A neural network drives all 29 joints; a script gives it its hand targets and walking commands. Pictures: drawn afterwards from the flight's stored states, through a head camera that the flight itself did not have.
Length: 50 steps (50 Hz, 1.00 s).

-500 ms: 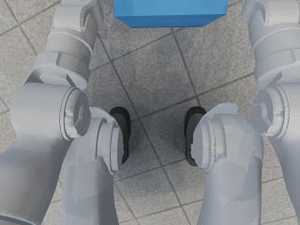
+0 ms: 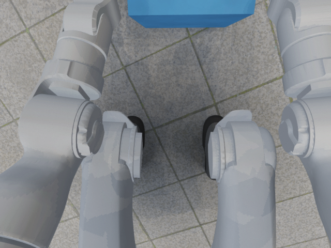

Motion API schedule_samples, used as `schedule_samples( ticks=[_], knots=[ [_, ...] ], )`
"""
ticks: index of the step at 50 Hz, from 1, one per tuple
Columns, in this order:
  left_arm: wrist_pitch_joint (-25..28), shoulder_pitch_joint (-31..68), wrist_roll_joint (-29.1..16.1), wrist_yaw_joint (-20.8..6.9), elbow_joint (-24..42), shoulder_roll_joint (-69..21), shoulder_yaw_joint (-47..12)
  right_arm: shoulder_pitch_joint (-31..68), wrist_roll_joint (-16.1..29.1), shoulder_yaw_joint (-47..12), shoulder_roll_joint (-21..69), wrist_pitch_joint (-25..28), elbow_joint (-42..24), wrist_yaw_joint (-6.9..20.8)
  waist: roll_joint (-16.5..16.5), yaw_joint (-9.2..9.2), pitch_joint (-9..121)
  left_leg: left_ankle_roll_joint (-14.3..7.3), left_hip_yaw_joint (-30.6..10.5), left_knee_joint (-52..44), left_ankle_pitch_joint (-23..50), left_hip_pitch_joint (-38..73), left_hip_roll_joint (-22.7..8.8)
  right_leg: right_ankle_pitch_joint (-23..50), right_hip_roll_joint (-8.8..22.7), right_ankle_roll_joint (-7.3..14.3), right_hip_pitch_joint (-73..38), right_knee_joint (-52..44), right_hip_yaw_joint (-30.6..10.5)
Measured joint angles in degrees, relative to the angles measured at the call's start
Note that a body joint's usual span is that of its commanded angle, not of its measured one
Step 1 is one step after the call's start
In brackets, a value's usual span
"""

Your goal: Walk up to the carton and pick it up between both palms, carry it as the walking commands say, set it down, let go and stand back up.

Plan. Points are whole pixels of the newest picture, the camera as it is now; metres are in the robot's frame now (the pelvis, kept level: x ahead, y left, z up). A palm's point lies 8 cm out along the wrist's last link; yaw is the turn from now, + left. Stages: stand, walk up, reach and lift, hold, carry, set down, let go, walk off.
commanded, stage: reach and lift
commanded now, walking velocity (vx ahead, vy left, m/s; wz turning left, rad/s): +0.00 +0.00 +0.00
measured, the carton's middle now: out of the picture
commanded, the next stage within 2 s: none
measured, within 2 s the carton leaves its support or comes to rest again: neither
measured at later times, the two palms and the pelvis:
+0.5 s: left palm out of the picture +0.55 +0.09 -0.12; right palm out of the picture +0.55 -0.19 -0.12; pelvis +0.00 +0.00 +0.04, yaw -1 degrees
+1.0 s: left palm out of the picture +0.53 +0.10 -0.05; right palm out of the picture +0.53 -0.18 -0.06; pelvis -0.02 +0.00 +0.08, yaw -1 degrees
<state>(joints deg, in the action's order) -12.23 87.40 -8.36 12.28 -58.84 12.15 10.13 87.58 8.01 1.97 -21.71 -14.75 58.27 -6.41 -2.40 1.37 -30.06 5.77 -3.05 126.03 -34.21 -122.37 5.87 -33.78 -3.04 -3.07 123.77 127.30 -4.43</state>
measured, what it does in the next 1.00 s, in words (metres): rises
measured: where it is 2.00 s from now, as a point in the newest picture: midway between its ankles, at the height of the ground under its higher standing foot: (172, 157)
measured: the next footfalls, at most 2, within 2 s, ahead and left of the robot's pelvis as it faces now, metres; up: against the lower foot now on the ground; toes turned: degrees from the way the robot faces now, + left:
none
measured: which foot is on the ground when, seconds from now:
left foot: down 0.00-1.00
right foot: down 0.00-1.00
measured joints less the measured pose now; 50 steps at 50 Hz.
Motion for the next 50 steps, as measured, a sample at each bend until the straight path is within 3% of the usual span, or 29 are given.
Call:
schedule_samples(
  ticks=[8, 11, 15, 17, 20, 21, 29, 45, 50],
  knots=[
    [-2.53, 0.51, 5.1, -0.94, 2.26, -1.57, 4.46, 5.38, -6.33, 5.99, 0.71, -0.83, 4.92, 1.49, 1.13, 0.07, 0.89, -0.34, 0.29, -2.81, 1.42, 1.64, -0.23, 1.75, -0.65, -0.32, -1.46, -2.91, -0.47],
    [-3.78, 0.42, 6.56, -1.15, 4.59, -1.98, 5.7, 5.23, -7.87, 7.4, 0.99, -1.75, 3.04, 2.14, 1.38, -0.08, 0.02, -0.26, 0.12, -3.72, 1.43, 2.72, -0.29, 1.86, -0.74, -0.22, -2.49, -3.9, -0.35],
    [-4.48, -1.15, 6.64, -0.91, 8.5, -2.78, 6.79, 3.56, -7.59, 7.5, 2.18, -2.57, -0.82, -0.4, 1.08, -0.16, 0.06, -0.23, 0.04, -4.97, 1.34, 3.24, -0.28, 1.8, -0.81, -0.21, -2.96, -5.14, -0.36],
    [-5.06, -2.09, 5.77, 0.54, 10.56, -3.42, 6.64, 2.41, -7.5, 7.18, 3.09, -3.12, -2.83, -3.06, 0.98, -0.1, 0.03, -0.18, 0.05, -5.5, 1.21, 3.71, -0.19, 1.65, -0.82, -0.17, -3.4, -5.57, -0.45],
    [-5.4, -3.03, 5.34, 5.87, 12.16, -4.75, 5.91, 0.84, -7.16, 6.93, 3.98, -3.76, -4.87, -4.04, 0.52, -0.08, 0.01, -0.11, -0.08, -5.99, 0.89, 4.74, -0.07, 1.29, -0.87, -0.14, -4.44, -6.05, -0.44],
    [-5.47, -3.26, 5.77, 6.41, 12.46, -5.23, 6.11, 0.48, -7.44, 6.92, 4.07, -4.02, -5.34, -4.2, 0.34, -0.14, 0.01, -0.12, -0.04, -6.16, 0.79, 5.12, -0.06, 1.19, -0.91, -0.16, -4.79, -6.19, -0.52],
    [-5.14, -4.36, 8.31, 4.32, 13.24, -5.98, 9.01, -0.3, -9.1, 7.28, 5.19, -4.76, -6.69, -4.5, 1.29, -0.14, 0.11, -0.06, 0.45, -8.1, 0.71, 8.34, -0.33, 1.68, -2.01, -0.33, -7.25, -7.74, -1.47],
    [-8.16, -6.13, 11.82, 4.69, 18.9, -8.82, 11.85, -1.07, -13.19, 12.25, 7.26, -6.72, -9.15, -2.92, 1.47, -0.34, 0.18, -0.32, -0.24, -13.06, 2.91, 12.96, 0.55, 3.32, -1.68, -0.78, -12.7, -13.1, -1.4],
    [-9.66, -8.43, 10.64, 5.48, 22.52, -9.35, 9.91, -4.19, -11.64, 11.02, 7.18, -7.96, -13.16, -3.15, 1.3, -0.47, 0.01, -0.43, -0.43, -14.8, 3.56, 14.44, 0.68, 3.91, -1.67, -0.91, -14.36, -14.98, -1.43]
  ],
)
